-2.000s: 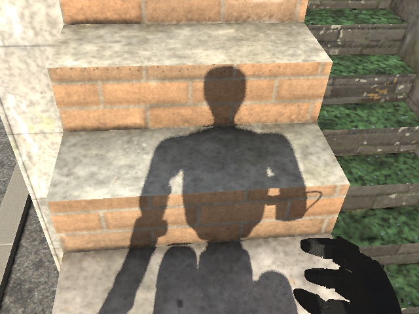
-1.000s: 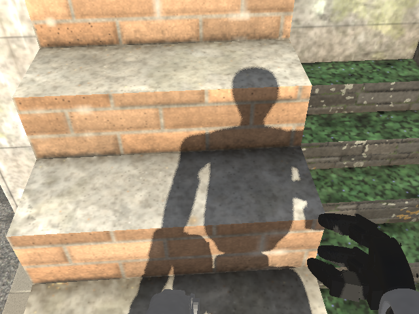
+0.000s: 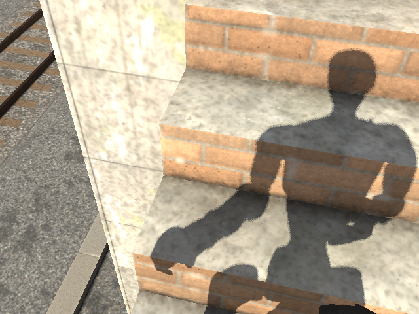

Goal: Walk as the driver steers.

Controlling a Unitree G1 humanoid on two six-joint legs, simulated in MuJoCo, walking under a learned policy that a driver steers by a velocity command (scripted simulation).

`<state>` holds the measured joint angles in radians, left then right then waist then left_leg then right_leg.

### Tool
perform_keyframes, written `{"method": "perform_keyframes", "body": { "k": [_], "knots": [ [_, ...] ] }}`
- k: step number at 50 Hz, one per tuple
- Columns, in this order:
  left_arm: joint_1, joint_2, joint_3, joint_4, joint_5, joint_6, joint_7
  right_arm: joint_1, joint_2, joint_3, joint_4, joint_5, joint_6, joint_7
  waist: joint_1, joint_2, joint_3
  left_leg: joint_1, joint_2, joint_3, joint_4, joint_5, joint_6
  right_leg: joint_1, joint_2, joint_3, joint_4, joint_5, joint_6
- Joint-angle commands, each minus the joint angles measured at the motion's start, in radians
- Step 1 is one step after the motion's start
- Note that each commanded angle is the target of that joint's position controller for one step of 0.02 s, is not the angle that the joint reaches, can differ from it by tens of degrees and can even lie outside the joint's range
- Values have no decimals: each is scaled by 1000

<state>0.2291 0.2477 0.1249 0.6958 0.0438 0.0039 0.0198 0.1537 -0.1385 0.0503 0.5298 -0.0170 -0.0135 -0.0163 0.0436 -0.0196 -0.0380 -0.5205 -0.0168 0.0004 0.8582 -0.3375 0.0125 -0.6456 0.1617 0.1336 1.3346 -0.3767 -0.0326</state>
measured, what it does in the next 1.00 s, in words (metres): climbs, turning right: right foot 0.19 m higher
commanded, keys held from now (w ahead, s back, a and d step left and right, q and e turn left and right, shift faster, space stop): w+e+shift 0.42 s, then w+q+shift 0.58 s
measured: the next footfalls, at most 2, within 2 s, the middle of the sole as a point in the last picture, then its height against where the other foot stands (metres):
right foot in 0.54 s outside the picture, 0.19 m higher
left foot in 1.04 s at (333, 258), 0.19 m higher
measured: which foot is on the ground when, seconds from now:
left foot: down 0.00-0.58, up 0.60-1.00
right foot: up 0.00-0.52, down 0.54-1.00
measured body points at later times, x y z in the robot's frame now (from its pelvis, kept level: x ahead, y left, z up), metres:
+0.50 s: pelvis +0.14 -0.13 +0.03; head +0.15 -0.10 +0.48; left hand +0.46 -0.05 -0.02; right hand -0.03 -0.32 -0.09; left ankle +0.07 +0.11 -0.69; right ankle +0.17 -0.30 -0.47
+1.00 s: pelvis +0.39 -0.26 +0.24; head +0.33 -0.26 +0.69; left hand +0.57 -0.04 +0.14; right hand +0.52 -0.58 +0.23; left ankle +0.51 -0.23 -0.19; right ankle +0.19 -0.33 -0.48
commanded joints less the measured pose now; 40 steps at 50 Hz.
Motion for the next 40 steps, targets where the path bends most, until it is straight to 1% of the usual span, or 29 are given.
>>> {"method": "perform_keyframes", "body": {
  "k": [1,2,3,4,7,9,11,14,16,17,18,21,23,24,25,26,27,28,29,30,31,32,34,35,36,37,38,39,40],
  "knots": [
    [-86,77,-4,-122,28,-54,-32,-130,-187,-89,-86,-7,-49,-19,38,145,-16,194,366,-630,-629,-592,-19,-423,-67,-51,690,220,57],
    [-100,56,-11,-109,13,-42,-40,-84,-164,-90,-32,-13,-63,-29,17,109,-23,201,302,-448,-539,-417,1,-419,-58,-47,738,242,46],
    [-106,-3,-40,-119,4,-34,-43,-30,-138,-78,17,-29,-71,-31,30,67,-2,161,261,-332,-494,-339,31,-412,-66,-4,711,252,31],
    [-122,-45,-64,-120,-13,-25,-63,61,-151,-89,106,-33,-86,-27,10,46,11,161,257,-272,-488,-312,56,-429,-62,-32,733,248,-4],
    [-188,-51,-76,-124,-36,-32,-80,191,-157,-104,206,-25,-124,-10,-30,46,31,264,317,-241,-513,-324,73,-523,-65,-45,695,305,-38],
    [-194,-30,-73,-133,-32,-33,-65,196,-180,-115,235,-26,-125,3,-38,102,11,346,378,-234,-570,-290,115,-612,-76,-62,848,279,-38],
    [-232,-22,-73,-160,-20,-11,-52,231,-187,-125,293,-14,-139,9,-5,103,58,333,426,-187,-659,-333,143,-672,-135,-41,920,249,-42],
    [-269,-5,-62,-169,-20,-7,-54,247,-183,-131,349,-13,-160,9,1,93,91,351,463,-49,-707,-303,115,-689,-180,-27,894,232,-54],
    [-297,-20,-62,-183,-22,-10,-77,263,-184,-140,391,-34,-163,8,-18,101,88,406,448,63,-696,-269,88,-676,-191,-25,775,252,-77],
    [-314,-8,-52,-180,-15,-5,-69,279,-193,-139,393,-36,-170,13,-34,104,99,434,453,88,-694,-239,88,-691,-199,-55,756,265,-83],
    [-366,-31,-61,-196,-16,6,-65,305,-195,-140,411,-41,-169,19,-60,148,90,511,465,87,-708,-232,95,-758,-195,-63,834,225,-94],
    [-363,5,-47,-222,-19,46,-47,285,-215,-149,409,-27,-184,40,-36,162,149,614,479,176,-758,-96,81,-800,-253,-47,748,119,-106],
    [-554,-15,-82,-320,-9,44,-71,343,-138,-128,454,-36,-161,38,-68,203,239,569,418,255,-895,-46,85,-768,-314,-119,449,-15,-124],
    [-546,-21,-90,-343,-6,47,-76,360,-168,-135,433,-23,-153,14,-85,192,231,603,430,257,-927,-29,90,-733,-332,-132,346,-36,-132],
    [-522,-15,-114,-331,-27,37,-101,275,-201,-132,393,-6,-140,-1,-76,160,231,492,386,309,-1017,17,139,-486,-341,-257,-41,-108,-133],
    [-468,-38,-136,-296,-59,22,-118,293,-252,-129,359,5,-122,-14,-69,134,194,338,357,279,-968,219,170,-107,-272,-358,-309,-268,-128],
    [-251,0,-96,-192,-62,-1,-94,453,-186,-103,400,-10,-114,-4,-35,-19,-89,304,296,276,-492,1156,213,443,-33,-491,-223,-202,-127],
    [-2,-1,-71,-136,-69,-12,-87,396,-299,-125,365,21,-123,5,92,77,-271,187,274,231,-167,1333,168,777,-35,-365,-366,-21,-94],
    [237,96,-18,-54,-64,-26,-59,284,-358,-138,278,54,-130,26,247,26,-393,-170,163,191,204,1055,86,1172,-181,-105,-505,29,-109],
    [255,194,19,-70,-55,-30,-46,164,-289,-137,223,81,-121,44,263,-89,-521,-229,-6,156,654,218,14,1105,-430,322,-856,-143,-87],
    [219,220,22,-53,-29,-48,-48,-34,-175,-126,108,128,-108,17,250,-90,-474,-331,6,-58,1062,180,-10,991,-612,438,-863,239,-92],
    [138,208,13,-48,-8,-81,-36,-118,-50,-97,65,148,-105,-12,195,-63,-390,-364,41,-98,1262,204,-11,853,-645,346,-772,699,-91],
    [61,138,-19,24,12,-134,-41,-112,11,-77,13,92,-77,-13,60,-31,-107,-435,102,-112,1342,90,22,562,-596,188,-749,585,-99],
    [13,85,-34,35,16,-147,-36,-94,39,-69,16,84,-51,-19,-5,-44,-34,-454,105,-141,1431,44,44,447,-585,112,-745,568,-75],
    [39,71,-43,53,24,-164,-27,-26,-18,-84,24,88,-38,-14,-31,-41,-33,-506,84,-160,1513,-38,64,487,-630,96,-796,588,-93],
    [45,53,-50,70,28,-176,-15,0,-37,-95,26,91,-25,-13,-73,-24,5,-577,63,-217,1580,-75,82,487,-653,72,-856,599,-101],
    [19,57,-56,87,28,-181,-10,2,-54,-100,27,96,-3,-15,-113,29,94,-658,30,-201,1569,-95,78,449,-632,-7,-913,531,-102],
    [-5,28,-71,83,23,-182,-18,22,-48,-105,27,81,23,-36,-153,53,101,-712,-10,-149,1782,-119,78,419,-644,-67,-943,545,-122],
    [-16,57,-70,99,15,-182,-31,13,-36,-98,10,75,48,-52,-188,63,135,-819,-57,-112,1890,-157,77,427,-613,-147,-958,573,-122]
  ]
}}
